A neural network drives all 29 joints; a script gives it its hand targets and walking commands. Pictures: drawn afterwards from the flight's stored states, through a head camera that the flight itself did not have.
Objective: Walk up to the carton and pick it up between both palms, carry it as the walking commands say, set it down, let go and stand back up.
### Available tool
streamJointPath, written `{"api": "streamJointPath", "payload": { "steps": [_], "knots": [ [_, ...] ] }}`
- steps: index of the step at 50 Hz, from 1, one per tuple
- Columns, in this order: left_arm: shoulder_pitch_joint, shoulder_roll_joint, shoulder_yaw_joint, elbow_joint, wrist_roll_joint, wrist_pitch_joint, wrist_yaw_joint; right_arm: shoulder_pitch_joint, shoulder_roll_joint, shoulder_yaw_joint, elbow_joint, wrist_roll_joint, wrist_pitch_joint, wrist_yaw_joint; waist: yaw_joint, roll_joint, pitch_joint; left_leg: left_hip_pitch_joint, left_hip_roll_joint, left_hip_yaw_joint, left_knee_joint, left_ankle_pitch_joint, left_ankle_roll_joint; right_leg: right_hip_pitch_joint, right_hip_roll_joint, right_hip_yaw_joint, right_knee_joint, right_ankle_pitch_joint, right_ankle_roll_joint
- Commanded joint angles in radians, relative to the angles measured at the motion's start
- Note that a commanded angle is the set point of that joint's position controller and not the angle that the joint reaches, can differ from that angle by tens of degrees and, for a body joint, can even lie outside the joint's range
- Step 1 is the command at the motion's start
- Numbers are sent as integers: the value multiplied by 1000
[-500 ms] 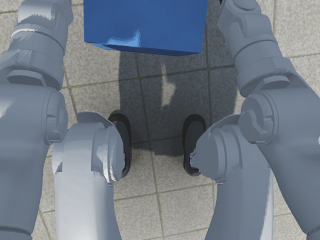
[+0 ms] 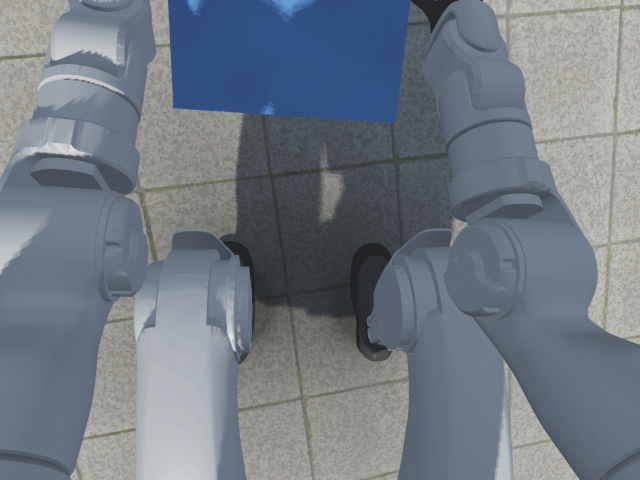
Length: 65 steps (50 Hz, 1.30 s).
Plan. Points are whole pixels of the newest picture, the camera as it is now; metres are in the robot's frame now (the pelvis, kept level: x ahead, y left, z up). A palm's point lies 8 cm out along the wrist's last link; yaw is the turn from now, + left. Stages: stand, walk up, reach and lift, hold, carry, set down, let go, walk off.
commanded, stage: reach and lift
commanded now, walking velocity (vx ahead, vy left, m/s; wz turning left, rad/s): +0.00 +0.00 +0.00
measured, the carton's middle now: (294, 37) +0.53 +0.04 -0.22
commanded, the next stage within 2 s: none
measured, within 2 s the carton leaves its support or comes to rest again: neither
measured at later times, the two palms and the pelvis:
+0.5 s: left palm out of the picture +0.55 +0.19 -0.09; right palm out of the picture +0.53 -0.10 -0.08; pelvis +0.01 +0.00 +0.04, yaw +1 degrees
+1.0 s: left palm out of the picture +0.52 +0.18 -0.01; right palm out of the picture +0.51 -0.10 +0.00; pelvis +0.01 +0.00 +0.08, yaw +2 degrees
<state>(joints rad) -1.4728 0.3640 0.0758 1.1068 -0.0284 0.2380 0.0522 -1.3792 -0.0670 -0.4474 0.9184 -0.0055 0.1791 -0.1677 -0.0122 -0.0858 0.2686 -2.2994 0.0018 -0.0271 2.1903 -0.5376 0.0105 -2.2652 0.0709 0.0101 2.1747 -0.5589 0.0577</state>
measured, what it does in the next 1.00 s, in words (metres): rises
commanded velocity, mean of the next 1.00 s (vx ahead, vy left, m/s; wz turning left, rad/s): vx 0.00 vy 0.00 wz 0.00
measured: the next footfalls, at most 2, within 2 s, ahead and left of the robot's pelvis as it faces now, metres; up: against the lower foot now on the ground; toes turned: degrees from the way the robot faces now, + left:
none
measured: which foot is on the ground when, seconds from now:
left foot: down 0.00-1.00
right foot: down 0.00-1.00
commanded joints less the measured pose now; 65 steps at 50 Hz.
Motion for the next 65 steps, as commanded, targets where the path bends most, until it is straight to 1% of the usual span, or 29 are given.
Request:
{"api": "streamJointPath", "payload": {
  "steps": [1,4,7,10,15,21,24,30,35,47,58,65],
  "knots": [
    [-601,-947,-182,-311,-73,-71,-277,-575,955,365,-96,55,39,274,60,155,-1244,701,-95,94,-202,288,-4,516,99,-114,-155,234,-27],
    [-586,-976,-185,-333,-61,-54,-282,-569,955,371,-135,35,51,268,44,163,-1293,726,-100,94,-214,309,-9,535,99,-117,-170,255,-26],
    [-548,-1011,-189,-322,-48,-38,-285,-561,945,377,-159,12,60,266,26,172,-1298,739,-104,89,-226,320,-13,524,97,-118,-184,256,-26],
    [-512,-1044,-192,-314,-38,-28,-285,-565,932,394,-200,-2,62,265,15,171,-1318,762,-109,81,-236,337,-15,521,96,-119,-194,260,-26],
    [-494,-1076,-214,-346,-37,-22,-270,-587,929,449,-275,7,61,263,18,163,-1419,841,-114,70,-247,400,-17,541,95,-123,-203,295,-23],
    [-463,-1103,-245,-394,-30,-10,-250,-550,974,508,-313,28,77,263,35,158,-1527,925,-117,69,-277,459,-18,567,102,-127,-231,331,-16],
    [-433,-1120,-244,-392,-17,-2,-247,-508,1001,512,-298,21,89,266,36,159,-1511,914,-120,72,-302,448,-18,559,105,-124,-256,328,-14],
    [-391,-1151,-201,-352,28,10,-258,-443,1030,460,-250,-30,103,278,26,159,-1413,828,-128,80,-357,366,-17,521,109,-117,-311,280,-20],
    [-392,-1172,-182,-349,43,20,-265,-443,1042,442,-258,-55,109,282,17,154,-1424,812,-133,86,-393,326,-20,541,107,-116,-349,260,-24],
    [-360,-1239,-186,-376,53,59,-277,-428,1113,486,-298,-56,145,291,24,139,-1508,850,-144,102,-463,299,-22,643,109,-116,-431,259,-20],
    [-298,-1299,-178,-379,87,77,-280,-363,1150,494,-255,-62,147,307,27,143,-1497,913,-146,91,-520,322,-25,644,115,-114,-491,257,-29],
    [-277,-1316,-171,-362,89,84,-283,-345,1160,489,-247,-65,151,306,19,144,-1474,920,-150,92,-558,284,-24,687,114,-109,-541,234,-30]
  ]
}}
